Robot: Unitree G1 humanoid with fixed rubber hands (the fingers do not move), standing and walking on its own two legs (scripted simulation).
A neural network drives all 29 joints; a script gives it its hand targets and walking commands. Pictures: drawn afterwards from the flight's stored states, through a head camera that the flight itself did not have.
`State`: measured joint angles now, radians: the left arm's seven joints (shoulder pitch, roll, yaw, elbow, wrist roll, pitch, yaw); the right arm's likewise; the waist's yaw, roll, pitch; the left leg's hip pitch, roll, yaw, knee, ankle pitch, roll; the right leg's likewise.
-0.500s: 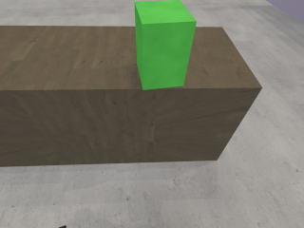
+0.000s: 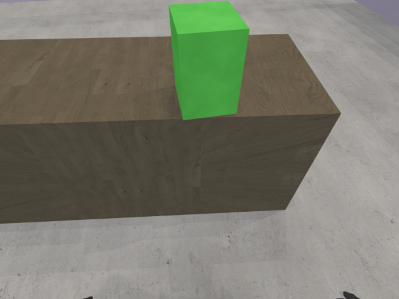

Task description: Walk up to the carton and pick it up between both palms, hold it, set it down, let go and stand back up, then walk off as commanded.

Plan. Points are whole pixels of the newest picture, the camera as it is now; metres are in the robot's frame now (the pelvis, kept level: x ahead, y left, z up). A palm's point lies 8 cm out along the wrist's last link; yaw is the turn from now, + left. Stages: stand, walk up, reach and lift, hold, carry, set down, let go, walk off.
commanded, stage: stand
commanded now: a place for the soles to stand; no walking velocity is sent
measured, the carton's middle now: (204, 62) +0.78 +0.00 +0.08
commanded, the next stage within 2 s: none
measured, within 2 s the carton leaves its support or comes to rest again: neither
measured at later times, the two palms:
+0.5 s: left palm out of the picture +0.06 +0.27 -0.11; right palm out of the picture +0.06 -0.31 -0.10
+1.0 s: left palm out of the picture +0.04 +0.26 -0.11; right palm out of the picture +0.04 -0.31 -0.10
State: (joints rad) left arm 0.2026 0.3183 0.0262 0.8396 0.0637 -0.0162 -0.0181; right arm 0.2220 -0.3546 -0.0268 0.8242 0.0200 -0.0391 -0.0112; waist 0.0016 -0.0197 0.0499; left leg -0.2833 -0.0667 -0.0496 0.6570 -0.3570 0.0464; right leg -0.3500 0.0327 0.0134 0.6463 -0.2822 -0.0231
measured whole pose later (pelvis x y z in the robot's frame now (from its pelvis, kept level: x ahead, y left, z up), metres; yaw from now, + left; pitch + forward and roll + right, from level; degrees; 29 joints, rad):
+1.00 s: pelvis -0.03 -0.01 +0.01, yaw +0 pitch +0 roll +1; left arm 0.20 0.32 -0.01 1.00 0.06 -0.04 -0.02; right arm 0.20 -0.35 -0.03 1.00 0.02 -0.04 0.02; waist 0.00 -0.02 -0.01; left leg -0.27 -0.07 -0.05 0.52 -0.24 0.03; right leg -0.35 0.03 0.01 0.53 -0.18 -0.03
